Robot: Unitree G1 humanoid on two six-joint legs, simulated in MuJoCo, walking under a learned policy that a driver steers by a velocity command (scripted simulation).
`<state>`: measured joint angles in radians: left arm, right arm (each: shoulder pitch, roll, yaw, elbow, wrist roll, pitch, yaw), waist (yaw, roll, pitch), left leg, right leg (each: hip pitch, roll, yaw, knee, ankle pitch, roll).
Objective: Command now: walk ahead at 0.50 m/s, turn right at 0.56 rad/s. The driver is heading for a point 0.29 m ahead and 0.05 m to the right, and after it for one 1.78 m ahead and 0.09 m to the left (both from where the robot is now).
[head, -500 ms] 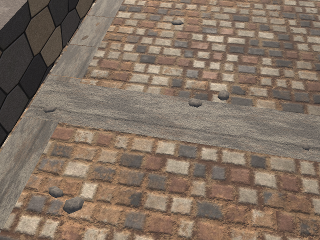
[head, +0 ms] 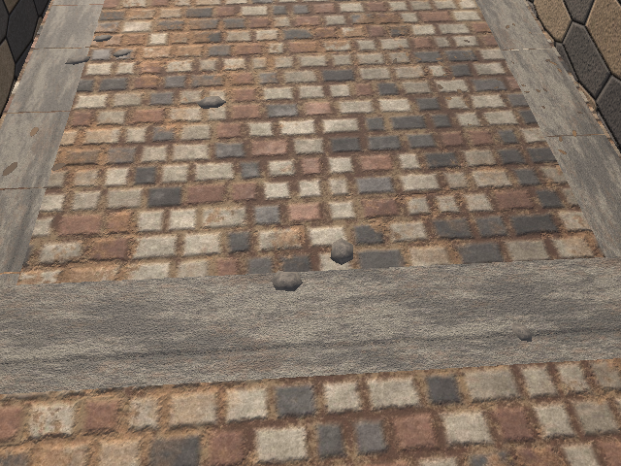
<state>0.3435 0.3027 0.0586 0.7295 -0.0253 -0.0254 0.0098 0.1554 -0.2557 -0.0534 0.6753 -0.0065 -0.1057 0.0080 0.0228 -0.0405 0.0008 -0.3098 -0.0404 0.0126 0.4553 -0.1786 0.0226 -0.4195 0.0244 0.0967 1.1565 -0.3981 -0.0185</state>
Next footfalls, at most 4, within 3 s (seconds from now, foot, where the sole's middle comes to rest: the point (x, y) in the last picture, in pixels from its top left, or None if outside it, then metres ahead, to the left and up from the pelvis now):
0.34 right None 0.31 -0.17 -0.77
0.82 left None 0.27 0.07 -0.77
1.32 right None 0.33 -0.14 -0.77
1.66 left None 0.23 0.10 -0.77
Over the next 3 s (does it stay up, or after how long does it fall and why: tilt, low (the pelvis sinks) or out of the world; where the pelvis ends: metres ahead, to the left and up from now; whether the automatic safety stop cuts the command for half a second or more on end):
stays up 0.71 -0.11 -0.01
